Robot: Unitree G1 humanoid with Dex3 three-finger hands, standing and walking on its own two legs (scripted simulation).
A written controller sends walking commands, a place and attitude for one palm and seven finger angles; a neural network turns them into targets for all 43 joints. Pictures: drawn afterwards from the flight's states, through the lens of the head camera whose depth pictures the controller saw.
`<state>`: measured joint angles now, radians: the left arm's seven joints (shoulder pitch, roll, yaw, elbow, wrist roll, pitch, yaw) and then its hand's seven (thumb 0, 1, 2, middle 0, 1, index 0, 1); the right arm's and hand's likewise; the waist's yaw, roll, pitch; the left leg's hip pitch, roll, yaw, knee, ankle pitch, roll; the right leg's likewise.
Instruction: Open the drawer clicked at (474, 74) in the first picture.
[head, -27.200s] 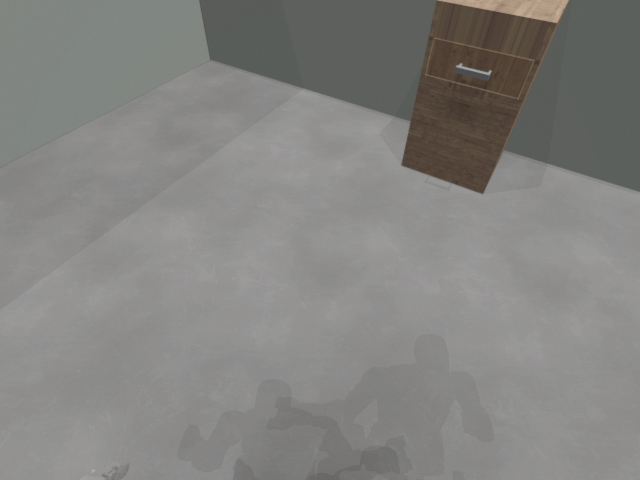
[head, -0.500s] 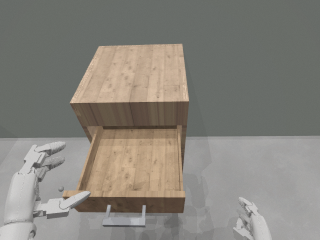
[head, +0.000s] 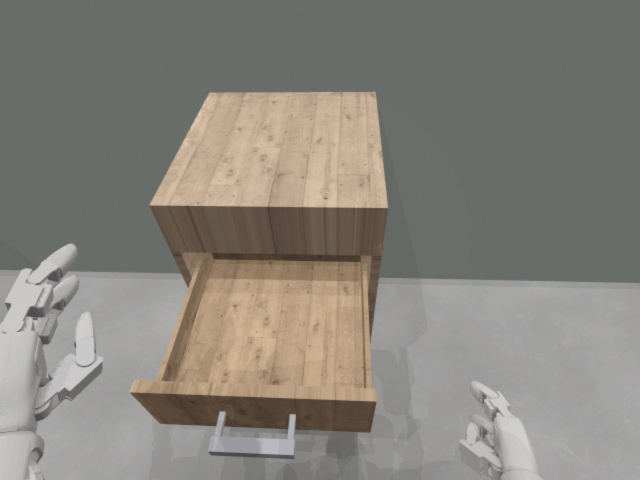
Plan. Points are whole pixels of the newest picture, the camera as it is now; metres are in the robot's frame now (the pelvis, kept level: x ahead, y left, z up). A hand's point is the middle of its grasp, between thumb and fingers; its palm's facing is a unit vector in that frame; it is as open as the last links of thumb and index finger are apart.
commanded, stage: draw the hand back to the body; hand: left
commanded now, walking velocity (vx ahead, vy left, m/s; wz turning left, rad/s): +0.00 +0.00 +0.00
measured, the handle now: (254, 433) +0.23 +0.15 -0.20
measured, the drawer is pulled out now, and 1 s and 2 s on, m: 0.29 0.29 0.29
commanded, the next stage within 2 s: step back with the hand held close in 0.04 s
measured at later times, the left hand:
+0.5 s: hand (75, 392) +0.15 +0.24 +0.14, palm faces +0.24 -0.81 -0.53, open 7.4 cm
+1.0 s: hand out of the picture +0.10 +0.27 +0.16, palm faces +0.37 -0.81 -0.46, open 7.5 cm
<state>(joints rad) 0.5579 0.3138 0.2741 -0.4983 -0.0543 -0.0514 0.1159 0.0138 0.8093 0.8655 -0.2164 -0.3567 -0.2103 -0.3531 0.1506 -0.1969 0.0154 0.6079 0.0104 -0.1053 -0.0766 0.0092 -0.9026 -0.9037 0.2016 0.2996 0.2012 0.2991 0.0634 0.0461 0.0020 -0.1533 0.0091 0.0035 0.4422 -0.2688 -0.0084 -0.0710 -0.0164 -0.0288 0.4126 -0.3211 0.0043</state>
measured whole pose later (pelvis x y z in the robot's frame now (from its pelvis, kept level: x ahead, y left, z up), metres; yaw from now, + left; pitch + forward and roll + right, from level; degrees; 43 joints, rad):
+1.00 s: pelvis -0.09 +0.02 -0.01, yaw +3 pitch +3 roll -3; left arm 0.62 0.43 0.40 -0.66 -0.05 -0.18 0.16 0.02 0.89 0.90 -0.21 -0.30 -0.21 -0.30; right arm 0.17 -0.18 0.00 0.56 0.01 -0.06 -0.09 0.01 -0.90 -0.90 0.20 0.30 0.20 0.30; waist -0.01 -0.01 0.04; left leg -0.45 0.01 -0.05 0.57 -0.17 0.02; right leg -0.34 0.01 -0.04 0.67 -0.39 0.01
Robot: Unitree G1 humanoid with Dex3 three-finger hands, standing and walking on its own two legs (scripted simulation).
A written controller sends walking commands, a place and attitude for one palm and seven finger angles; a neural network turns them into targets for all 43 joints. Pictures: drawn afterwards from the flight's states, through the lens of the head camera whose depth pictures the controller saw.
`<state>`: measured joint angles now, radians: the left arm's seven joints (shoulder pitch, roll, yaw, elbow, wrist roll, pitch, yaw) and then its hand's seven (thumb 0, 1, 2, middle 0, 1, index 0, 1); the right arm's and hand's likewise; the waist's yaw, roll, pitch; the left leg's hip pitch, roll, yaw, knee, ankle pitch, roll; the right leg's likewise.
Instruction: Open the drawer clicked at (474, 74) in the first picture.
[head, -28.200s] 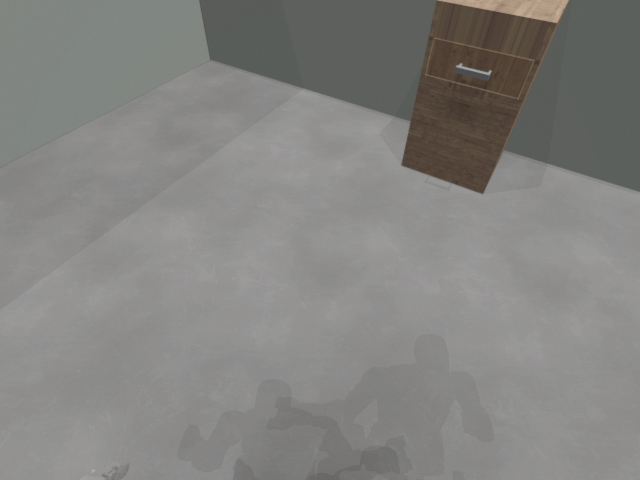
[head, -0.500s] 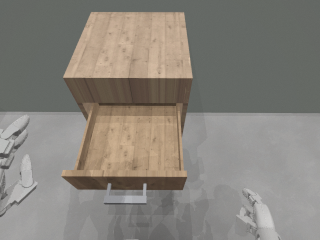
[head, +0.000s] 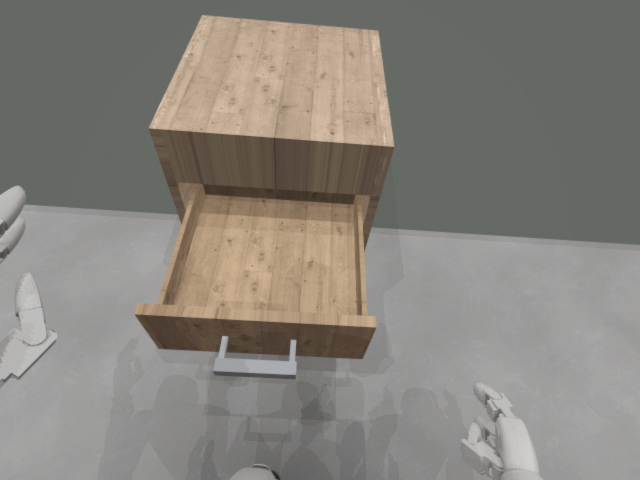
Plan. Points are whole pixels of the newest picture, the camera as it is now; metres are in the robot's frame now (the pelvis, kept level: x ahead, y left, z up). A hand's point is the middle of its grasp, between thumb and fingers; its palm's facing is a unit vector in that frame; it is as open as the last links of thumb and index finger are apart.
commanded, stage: step back with the hand held close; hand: left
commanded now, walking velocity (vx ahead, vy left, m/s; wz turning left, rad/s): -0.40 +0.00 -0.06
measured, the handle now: (257, 356) +0.33 +0.12 -0.19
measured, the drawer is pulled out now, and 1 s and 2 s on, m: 0.29 0.29 0.29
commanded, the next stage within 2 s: stop stepping back and stand still in 0.50 s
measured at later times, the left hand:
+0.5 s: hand (37, 454) +0.13 +0.22 +0.15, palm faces +0.33 -0.81 -0.48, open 7.4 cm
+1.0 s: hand out of the picture +0.00 +0.18 +0.14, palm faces +0.35 -0.83 -0.44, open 7.4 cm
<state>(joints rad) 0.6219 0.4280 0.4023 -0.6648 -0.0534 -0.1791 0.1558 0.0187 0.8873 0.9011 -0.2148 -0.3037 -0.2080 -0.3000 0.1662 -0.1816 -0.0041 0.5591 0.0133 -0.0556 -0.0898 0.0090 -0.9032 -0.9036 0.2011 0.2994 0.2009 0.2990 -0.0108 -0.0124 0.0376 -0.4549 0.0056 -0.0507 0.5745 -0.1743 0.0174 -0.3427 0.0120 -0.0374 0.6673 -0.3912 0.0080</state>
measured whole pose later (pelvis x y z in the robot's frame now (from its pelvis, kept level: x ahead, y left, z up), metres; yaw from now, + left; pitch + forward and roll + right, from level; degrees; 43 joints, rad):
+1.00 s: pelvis -0.18 -0.07 +0.01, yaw +1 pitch +2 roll +0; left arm 0.67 0.33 0.33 -0.50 -0.03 -0.16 0.16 0.02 0.89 0.90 -0.21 -0.30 -0.21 -0.30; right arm 0.27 -0.25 -0.03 0.66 0.02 -0.06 -0.07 0.01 -0.90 -0.90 0.20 0.30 0.20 0.30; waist -0.04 0.00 -0.04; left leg -0.23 0.01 0.05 0.54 -0.35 0.04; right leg -0.22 -0.02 -0.10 0.46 -0.27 -0.02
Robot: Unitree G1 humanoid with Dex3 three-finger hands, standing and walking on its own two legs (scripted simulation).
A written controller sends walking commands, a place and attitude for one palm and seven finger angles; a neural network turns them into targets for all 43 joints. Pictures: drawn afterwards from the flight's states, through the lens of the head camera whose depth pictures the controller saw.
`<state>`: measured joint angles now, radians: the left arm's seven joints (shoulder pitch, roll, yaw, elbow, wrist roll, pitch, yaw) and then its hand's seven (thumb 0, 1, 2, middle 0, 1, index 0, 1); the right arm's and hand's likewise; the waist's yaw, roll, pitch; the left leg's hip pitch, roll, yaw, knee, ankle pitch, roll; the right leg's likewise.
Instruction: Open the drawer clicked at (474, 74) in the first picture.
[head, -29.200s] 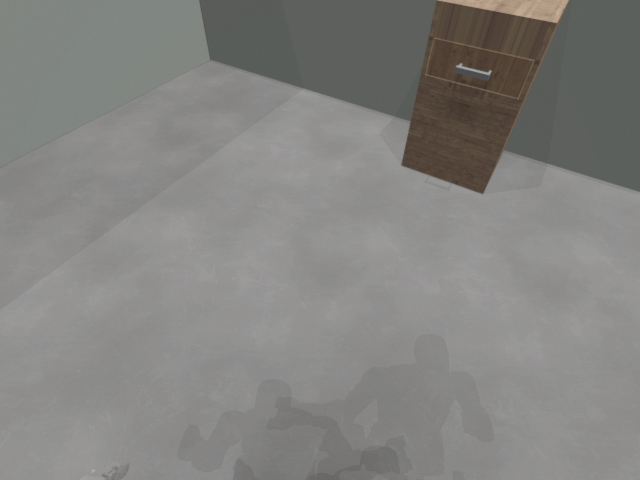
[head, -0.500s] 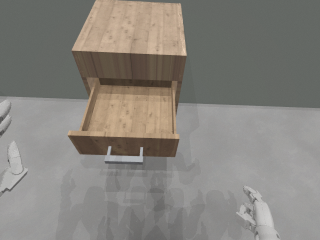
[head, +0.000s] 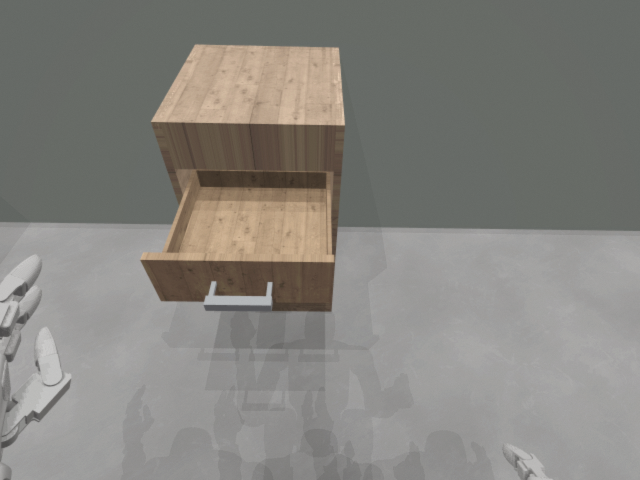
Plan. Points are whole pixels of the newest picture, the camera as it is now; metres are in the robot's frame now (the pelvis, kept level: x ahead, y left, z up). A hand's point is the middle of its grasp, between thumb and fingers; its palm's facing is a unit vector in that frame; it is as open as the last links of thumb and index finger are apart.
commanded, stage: stop stepping back and stand still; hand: left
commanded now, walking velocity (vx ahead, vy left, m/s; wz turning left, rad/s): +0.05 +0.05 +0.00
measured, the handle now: (240, 295) +0.51 +0.17 -0.20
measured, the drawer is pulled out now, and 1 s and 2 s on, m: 0.29 0.29 0.29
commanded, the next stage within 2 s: let the arm hang, fingers relaxed in 0.46 s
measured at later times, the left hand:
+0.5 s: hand (19, 411) +0.16 +0.26 +0.14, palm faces +0.34 -0.85 -0.40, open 7.4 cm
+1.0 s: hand out of the picture -0.03 +0.20 -0.18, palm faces +0.02 -0.98 -0.19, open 7.1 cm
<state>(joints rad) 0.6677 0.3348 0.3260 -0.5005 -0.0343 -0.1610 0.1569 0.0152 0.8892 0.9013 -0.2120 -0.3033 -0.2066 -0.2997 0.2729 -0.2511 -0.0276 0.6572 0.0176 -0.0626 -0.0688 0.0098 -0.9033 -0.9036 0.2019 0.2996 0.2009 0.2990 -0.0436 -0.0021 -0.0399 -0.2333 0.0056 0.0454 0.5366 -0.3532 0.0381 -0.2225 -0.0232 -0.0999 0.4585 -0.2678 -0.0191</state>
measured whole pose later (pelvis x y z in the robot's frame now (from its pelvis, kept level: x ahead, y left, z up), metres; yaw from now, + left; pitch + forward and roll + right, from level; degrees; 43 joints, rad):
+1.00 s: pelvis -0.03 +0.01 +0.00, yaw +0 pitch -1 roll -1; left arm 0.30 0.20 0.02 0.99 0.01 0.04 0.01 0.00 0.98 0.90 -0.21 -0.30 -0.20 -0.30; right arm 0.31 -0.18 0.01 1.01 -0.01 0.02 -0.02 0.00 -0.91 -0.90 0.20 0.30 0.20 0.30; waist 0.01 -0.03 0.10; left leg -0.19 0.01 0.05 0.45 -0.25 0.03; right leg -0.20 -0.02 -0.10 0.41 -0.20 -0.01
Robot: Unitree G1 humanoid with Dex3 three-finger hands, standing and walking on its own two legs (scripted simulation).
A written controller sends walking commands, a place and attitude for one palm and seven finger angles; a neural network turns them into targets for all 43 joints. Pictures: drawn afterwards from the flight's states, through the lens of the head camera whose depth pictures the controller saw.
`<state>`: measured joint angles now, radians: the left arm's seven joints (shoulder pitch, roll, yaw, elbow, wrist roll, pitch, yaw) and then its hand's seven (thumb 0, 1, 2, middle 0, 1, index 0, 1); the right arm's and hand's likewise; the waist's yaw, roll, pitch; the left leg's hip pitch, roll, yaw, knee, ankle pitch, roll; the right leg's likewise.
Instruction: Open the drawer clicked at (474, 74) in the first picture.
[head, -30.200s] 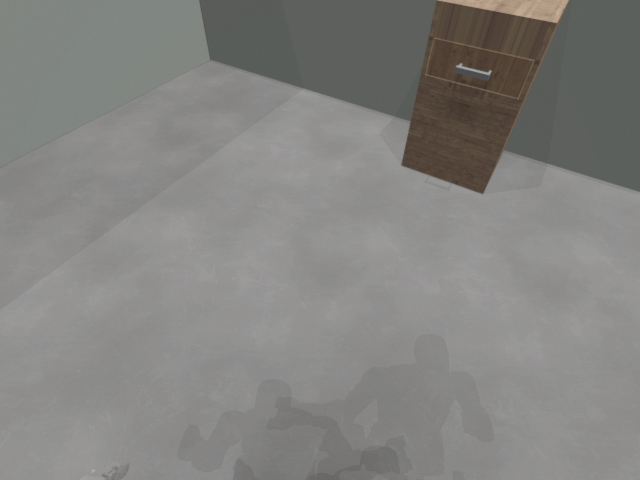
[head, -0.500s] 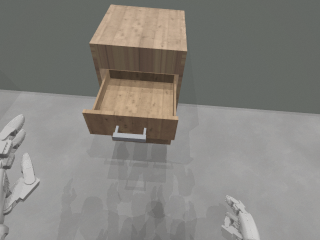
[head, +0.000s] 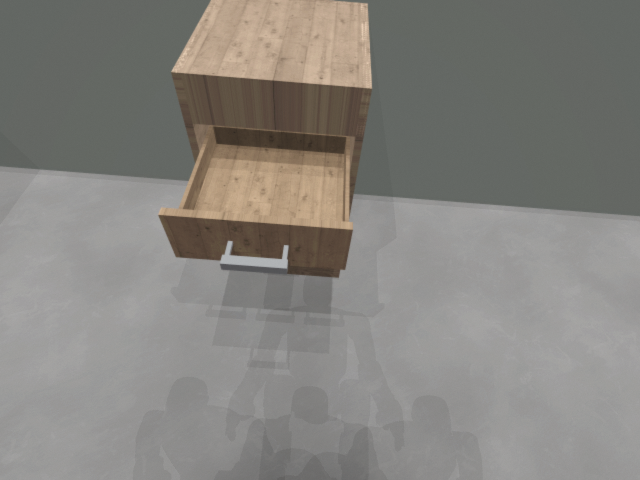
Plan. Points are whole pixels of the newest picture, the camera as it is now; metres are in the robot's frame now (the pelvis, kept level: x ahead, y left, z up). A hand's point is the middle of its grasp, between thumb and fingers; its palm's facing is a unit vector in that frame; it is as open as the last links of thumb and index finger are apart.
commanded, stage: let the arm hang, fingers relaxed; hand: left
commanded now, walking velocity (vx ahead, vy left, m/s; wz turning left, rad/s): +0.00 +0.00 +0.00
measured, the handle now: (256, 256) +0.54 +0.16 -0.20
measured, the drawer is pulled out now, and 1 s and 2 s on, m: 0.29 0.29 0.29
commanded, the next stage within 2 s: look to check the result in 0.66 s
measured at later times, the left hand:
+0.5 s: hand out of the picture +0.00 +0.16 -0.18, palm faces +0.03 -0.99 -0.17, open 7.3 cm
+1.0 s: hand out of the picture +0.01 +0.16 -0.17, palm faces +0.04 -0.99 -0.17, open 7.4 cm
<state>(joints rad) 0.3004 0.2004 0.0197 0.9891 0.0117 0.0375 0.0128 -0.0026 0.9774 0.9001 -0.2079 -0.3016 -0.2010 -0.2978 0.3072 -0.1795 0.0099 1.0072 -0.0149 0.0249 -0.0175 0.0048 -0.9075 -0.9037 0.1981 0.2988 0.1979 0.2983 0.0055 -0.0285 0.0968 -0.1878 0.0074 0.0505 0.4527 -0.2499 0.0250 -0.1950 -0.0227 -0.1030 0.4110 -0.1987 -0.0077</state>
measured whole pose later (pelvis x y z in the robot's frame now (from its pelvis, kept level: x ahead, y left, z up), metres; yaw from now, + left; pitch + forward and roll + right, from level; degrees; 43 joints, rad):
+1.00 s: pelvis +0.03 +0.00 +0.00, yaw -1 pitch -1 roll +0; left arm 0.28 0.11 0.02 1.15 0.01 0.00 0.03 0.01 0.91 0.90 -0.20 -0.30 -0.19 -0.30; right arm 0.31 -0.10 0.00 1.13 -0.01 -0.01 -0.05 0.00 -0.91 -0.90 0.20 0.30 0.20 0.30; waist 0.00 0.01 0.06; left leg -0.11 0.01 0.07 0.39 -0.26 0.02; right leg -0.14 -0.02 -0.08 0.38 -0.22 -0.01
